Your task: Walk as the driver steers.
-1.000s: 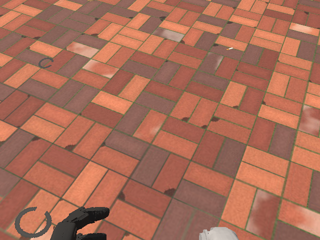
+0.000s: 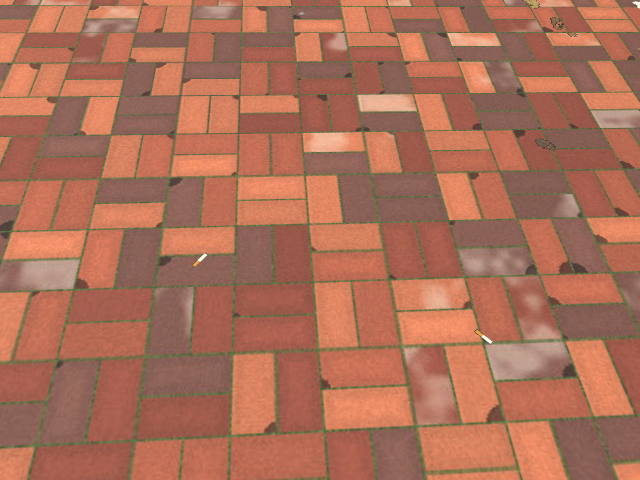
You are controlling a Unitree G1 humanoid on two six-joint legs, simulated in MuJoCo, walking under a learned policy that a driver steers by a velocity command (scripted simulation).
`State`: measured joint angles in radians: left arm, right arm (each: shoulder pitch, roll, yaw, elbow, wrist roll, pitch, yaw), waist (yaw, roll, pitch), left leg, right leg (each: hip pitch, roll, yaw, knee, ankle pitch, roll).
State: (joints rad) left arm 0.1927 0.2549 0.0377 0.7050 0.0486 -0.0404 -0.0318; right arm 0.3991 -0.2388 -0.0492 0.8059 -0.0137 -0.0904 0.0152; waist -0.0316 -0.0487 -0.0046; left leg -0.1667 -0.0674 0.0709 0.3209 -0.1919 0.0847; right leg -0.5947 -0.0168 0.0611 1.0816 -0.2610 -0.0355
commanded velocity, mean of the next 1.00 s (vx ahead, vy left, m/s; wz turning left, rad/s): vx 0.50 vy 0.00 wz -0.06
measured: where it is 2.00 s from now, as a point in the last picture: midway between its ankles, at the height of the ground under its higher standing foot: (346, 275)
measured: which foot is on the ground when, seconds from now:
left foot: down 0.00-0.26, up 0.28-0.76, down 0.78-1.00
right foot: up 0.00-0.22, down 0.24-0.80, up 0.82-1.00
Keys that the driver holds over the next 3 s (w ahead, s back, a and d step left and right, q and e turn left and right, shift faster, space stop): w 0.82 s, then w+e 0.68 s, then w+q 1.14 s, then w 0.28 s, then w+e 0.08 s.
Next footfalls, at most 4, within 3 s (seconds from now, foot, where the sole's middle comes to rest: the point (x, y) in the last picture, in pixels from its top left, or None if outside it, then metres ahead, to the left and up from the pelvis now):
0.24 right None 0.28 -0.12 -0.78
0.78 left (270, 453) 0.56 0.09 -0.78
1.32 right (353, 339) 0.83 -0.11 -0.78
1.88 left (327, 230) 1.18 -0.06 -0.78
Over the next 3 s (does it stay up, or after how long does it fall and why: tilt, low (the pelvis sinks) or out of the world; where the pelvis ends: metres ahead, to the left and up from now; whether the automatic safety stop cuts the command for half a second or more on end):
stays up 1.59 -0.07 -0.02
